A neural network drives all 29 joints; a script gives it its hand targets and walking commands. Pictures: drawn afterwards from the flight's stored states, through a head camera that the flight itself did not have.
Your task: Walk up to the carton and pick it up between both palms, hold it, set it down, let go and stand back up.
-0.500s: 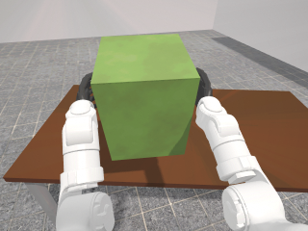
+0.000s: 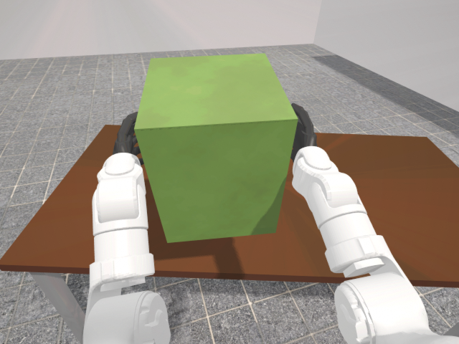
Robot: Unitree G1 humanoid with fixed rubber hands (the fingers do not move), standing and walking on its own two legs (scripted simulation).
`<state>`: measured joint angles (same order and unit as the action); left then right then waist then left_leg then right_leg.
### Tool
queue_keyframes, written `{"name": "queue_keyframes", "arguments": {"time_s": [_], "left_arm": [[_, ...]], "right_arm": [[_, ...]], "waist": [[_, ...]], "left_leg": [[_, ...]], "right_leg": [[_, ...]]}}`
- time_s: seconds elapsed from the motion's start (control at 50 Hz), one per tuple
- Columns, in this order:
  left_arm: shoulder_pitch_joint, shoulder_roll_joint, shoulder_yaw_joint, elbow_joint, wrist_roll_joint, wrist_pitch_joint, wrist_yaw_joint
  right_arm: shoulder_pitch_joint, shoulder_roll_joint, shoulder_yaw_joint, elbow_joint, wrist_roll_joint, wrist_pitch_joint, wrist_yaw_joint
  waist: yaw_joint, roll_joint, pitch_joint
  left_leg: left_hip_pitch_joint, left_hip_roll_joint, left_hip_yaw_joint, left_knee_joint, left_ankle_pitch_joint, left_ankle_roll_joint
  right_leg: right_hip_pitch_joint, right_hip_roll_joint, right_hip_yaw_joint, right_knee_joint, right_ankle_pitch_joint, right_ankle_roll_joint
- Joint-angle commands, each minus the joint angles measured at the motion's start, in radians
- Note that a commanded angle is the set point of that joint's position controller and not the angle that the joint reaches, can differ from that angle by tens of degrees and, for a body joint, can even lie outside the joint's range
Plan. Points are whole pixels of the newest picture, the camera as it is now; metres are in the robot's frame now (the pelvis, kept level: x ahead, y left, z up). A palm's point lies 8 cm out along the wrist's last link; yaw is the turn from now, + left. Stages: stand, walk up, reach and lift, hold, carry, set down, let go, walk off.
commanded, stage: hold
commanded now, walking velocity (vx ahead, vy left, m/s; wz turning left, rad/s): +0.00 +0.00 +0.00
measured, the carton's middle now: (215, 149) +0.40 +0.01 +0.20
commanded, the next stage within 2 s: none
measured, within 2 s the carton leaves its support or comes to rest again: neither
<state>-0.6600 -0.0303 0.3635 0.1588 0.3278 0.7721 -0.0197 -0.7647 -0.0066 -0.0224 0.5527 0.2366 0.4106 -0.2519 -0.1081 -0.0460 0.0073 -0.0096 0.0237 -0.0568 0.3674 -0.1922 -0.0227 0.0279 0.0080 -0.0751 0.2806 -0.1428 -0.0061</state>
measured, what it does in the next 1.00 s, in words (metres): stands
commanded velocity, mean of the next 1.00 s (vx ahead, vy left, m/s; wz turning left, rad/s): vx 0.00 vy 0.00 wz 0.00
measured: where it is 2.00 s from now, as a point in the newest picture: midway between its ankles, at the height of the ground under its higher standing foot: outside the picture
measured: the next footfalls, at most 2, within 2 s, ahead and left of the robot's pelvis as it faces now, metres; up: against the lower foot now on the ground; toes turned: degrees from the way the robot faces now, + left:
none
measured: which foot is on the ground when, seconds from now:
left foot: down 0.00-1.00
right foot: down 0.00-1.00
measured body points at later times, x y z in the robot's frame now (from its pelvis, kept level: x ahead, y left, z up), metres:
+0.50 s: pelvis +0.00 +0.00 +0.00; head -0.07 +0.03 +0.44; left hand +0.37 +0.16 +0.21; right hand +0.37 -0.14 +0.22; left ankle +0.02 +0.13 -0.75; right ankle +0.02 -0.11 -0.75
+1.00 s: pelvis +0.00 +0.00 +0.00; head -0.07 +0.03 +0.44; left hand +0.37 +0.16 +0.21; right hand +0.37 -0.13 +0.22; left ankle +0.02 +0.13 -0.75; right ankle +0.02 -0.11 -0.75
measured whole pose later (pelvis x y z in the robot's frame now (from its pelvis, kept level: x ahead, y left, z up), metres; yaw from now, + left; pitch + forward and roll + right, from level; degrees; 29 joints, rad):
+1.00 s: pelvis +0.00 +0.00 +0.00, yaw +0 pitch -10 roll -1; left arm -0.66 -0.03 0.37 0.15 0.34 0.78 -0.03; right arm -0.76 0.01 -0.04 0.55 0.22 0.41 -0.25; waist -0.11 -0.05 0.01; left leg 0.00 0.03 -0.06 0.37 -0.19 -0.03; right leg 0.03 0.01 -0.08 0.29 -0.14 -0.01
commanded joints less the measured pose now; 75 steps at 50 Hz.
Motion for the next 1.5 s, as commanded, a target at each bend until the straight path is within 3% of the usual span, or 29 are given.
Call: {"name": "queue_keyframes", "arguments": {"time_s": [0.0, 0.06, 0.16, 0.22, 0.26, 0.34, 0.36, 0.5, 0.52, 0.62, 0.68, 0.7, 0.76, 0.8, 1.02, 1.16, 1.24, 1.28, 1.3, 1.36, 1.38, 1.46, 1.48], "left_arm": [[-0.756, -0.561, -0.567, -0.141, -0.182, -0.061, -0.148], [-0.797, -0.559, -0.594, -0.179, -0.196, -0.071, -0.138], [-0.79, -0.549, -0.574, -0.144, -0.182, -0.069, -0.131], [-0.775, -0.551, -0.589, -0.179, -0.189, -0.064, -0.137], [-0.764, -0.545, -0.582, -0.171, -0.192, -0.064, -0.139], [-0.783, -0.535, -0.524, -0.086, -0.16, -0.053, -0.154], [-0.794, -0.556, -0.564, -0.136, -0.179, -0.058, -0.149], [-0.788, -0.55, -0.55, -0.105, -0.17, -0.064, -0.148], [-0.784, -0.539, -0.555, -0.132, -0.177, -0.067, -0.148], [-0.782, -0.523, -0.496, -0.068, -0.144, -0.061, -0.16], [-0.776, -0.546, -0.56, -0.147, -0.183, -0.074, -0.148], [-0.788, -0.549, -0.575, -0.165, -0.19, -0.076, -0.146], [-0.765, -0.535, -0.54, -0.098, -0.159, -0.066, -0.148], [-0.793, -0.533, -0.541, -0.115, -0.16, -0.067, -0.149], [-0.739, -0.527, -0.529, -0.118, -0.15, -0.058, -0.161], [-0.781, -0.537, -0.542, -0.095, -0.16, -0.065, -0.151], [-0.783, -0.544, -0.542, -0.092, -0.156, -0.063, -0.148], [-0.784, -0.543, -0.551, -0.128, -0.163, -0.069, -0.146], [-0.783, -0.545, -0.551, -0.113, -0.166, -0.07, -0.148], [-0.768, -0.545, -0.525, -0.078, -0.161, -0.064, -0.153], [-0.785, -0.538, -0.516, -0.071, -0.155, -0.064, -0.154], [-0.774, -0.547, -0.542, -0.122, -0.164, -0.07, -0.149], [-0.78, -0.535, -0.532, -0.114, -0.157, -0.069, -0.149]], "right_arm": [[-0.769, 0.561, 0.377, -0.32, 0.116, -0.038, 0.098], [-0.768, 0.591, 0.382, -0.324, 0.112, -0.037, 0.104], [-0.749, 0.574, 0.353, -0.268, 0.09, -0.03, 0.115], [-0.74, 0.578, 0.372, -0.299, 0.111, -0.035, 0.112], [-0.747, 0.581, 0.384, -0.321, 0.116, -0.035, 0.103], [-0.783, 0.573, 0.328, -0.261, 0.066, -0.033, 0.112], [-0.782, 0.578, 0.332, -0.282, 0.078, -0.042, 0.116], [-0.766, 0.566, 0.328, -0.249, 0.073, -0.043, 0.115], [-0.754, 0.58, 0.349, -0.264, 0.081, -0.045, 0.113], [-0.776, 0.569, 0.323, -0.231, 0.065, -0.044, 0.115], [-0.795, 0.594, 0.381, -0.334, 0.108, -0.062, 0.108], [-0.783, 0.592, 0.385, -0.332, 0.107, -0.06, 0.102], [-0.769, 0.571, 0.36, -0.285, 0.078, -0.047, 0.104], [-0.76, 0.57, 0.332, -0.253, 0.068, -0.049, 0.116], [-0.744, 0.569, 0.353, -0.278, 0.08, -0.048, 0.104], [-0.779, 0.573, 0.336, -0.269, 0.063, -0.056, 0.117], [-0.782, 0.57, 0.328, -0.258, 0.062, -0.059, 0.121], [-0.762, 0.589, 0.339, -0.27, 0.067, -0.064, 0.119], [-0.76, 0.578, 0.334, -0.259, 0.07, -0.06, 0.116], [-0.787, 0.567, 0.327, -0.27, 0.055, -0.06, 0.116], [-0.771, 0.56, 0.304, -0.234, 0.046, -0.057, 0.119], [-0.758, 0.568, 0.329, -0.253, 0.061, -0.066, 0.121], [-0.762, 0.571, 0.335, -0.25, 0.064, -0.063, 0.12]], "waist": [[-0.022, 0.103, -0.365], [-0.021, 0.116, -0.397], [-0.011, 0.112, -0.333], [-0.02, 0.126, -0.385], [-0.017, 0.098, -0.4], [-0.007, 0.092, -0.299], [-0.016, 0.112, -0.351], [-0.024, 0.108, -0.343], [-0.021, 0.112, -0.381], [-0.002, 0.075, -0.297], [-0.004, 0.079, -0.433], [-0.022, 0.095, -0.432], [-0.004, 0.097, -0.32], [-0.008, 0.106, -0.322], [-0.011, 0.084, -0.347], [-0.01, 0.104, -0.334], [-0.006, 0.111, -0.334], [-0.013, 0.116, -0.369], [-0.022, 0.107, -0.35], [-0.009, 0.077, -0.325], [-0.007, 0.097, -0.306], [-0.012, 0.098, -0.373], [-0.009, 0.091, -0.375]], "left_leg": [[0.047, -0.068, 0.047, -0.036, 0.298, -0.027], [0.052, -0.069, 0.049, -0.038, 0.273, -0.021], [0.016, -0.061, 0.049, -0.06, 0.211, -0.013], [0.039, -0.062, 0.045, -0.046, 0.283, -0.017], [0.053, -0.065, 0.044, -0.033, 0.307, -0.013], [-0.004, -0.063, 0.058, -0.083, 0.131, -0.002], [0.006, -0.057, 0.048, -0.075, 0.177, -0.012], [0.023, -0.057, 0.05, -0.061, 0.224, -0.016], [0.041, -0.065, 0.056, -0.044, 0.265, -0.014], [0.004, -0.062, 0.063, -0.077, 0.171, -0.002], [0.06, -0.069, 0.052, -0.031, 0.3, -0.007], [0.071, -0.069, 0.047, -0.021, 0.322, -0.018], [0.024, -0.062, 0.055, -0.058, 0.219, -0.005], [0.003, -0.061, 0.058, -0.071, 0.188, -0.008], [0.038, -0.067, 0.052, -0.051, 0.26, -0.007], [0.019, -0.061, 0.06, -0.065, 0.188, -0.003], [0.026, -0.059, 0.058, -0.066, 0.187, -0.007], [0.037, -0.065, 0.06, -0.049, 0.248, -0.015], [0.033, -0.062, 0.054, -0.051, 0.239, -0.013], [0.006, -0.062, 0.057, -0.072, 0.178, -0.005], [0.003, -0.063, 0.064, -0.073, 0.171, -0.007], [0.058, -0.06, 0.052, -0.051, 0.269, -0.015], [0.056, -0.064, 0.057, -0.051, 0.243, -0.011]], "right_leg": [[0.121, 0.052, 0.0, -0.015, 0.18, 0.053], [0.096, 0.047, -0.002, -0.018, 0.147, 0.052], [0.085, 0.046, 0.001, -0.025, 0.104, 0.043], [0.113, 0.044, 0.002, -0.009, 0.181, 0.053], [0.132, 0.044, 0.006, -0.008, 0.214, 0.056], [0.091, 0.041, -0.005, -0.033, 0.039, 0.052], [0.102, 0.046, -0.004, -0.022, 0.076, 0.043], [0.106, 0.047, -0.005, -0.026, 0.109, 0.043], [0.131, 0.041, 0.0, -0.016, 0.166, 0.051], [0.103, 0.045, -0.007, -0.033, 0.068, 0.051], [0.147, 0.045, -0.001, -0.009, 0.218, 0.059], [0.146, 0.044, -0.001, -0.002, 0.248, 0.058], [0.103, 0.043, -0.003, -0.029, 0.109, 0.054], [0.104, 0.043, -0.007, -0.028, 0.07, 0.046], [0.148, 0.04, -0.001, -0.014, 0.18, 0.058], [0.104, 0.044, -0.01, -0.024, 0.071, 0.046], [0.099, 0.042, -0.007, -0.03, 0.062, 0.045], [0.116, 0.042, -0.007, -0.016, 0.137, 0.049], [0.106, 0.042, -0.006, -0.019, 0.127, 0.048], [0.106, 0.043, -0.008, -0.031, 0.075, 0.047], [0.1, 0.041, -0.009, -0.03, 0.06, 0.044], [0.108, 0.046, -0.011, -0.017, 0.145, 0.046], [0.116, 0.043, -0.012, -0.018, 0.126, 0.051]]}}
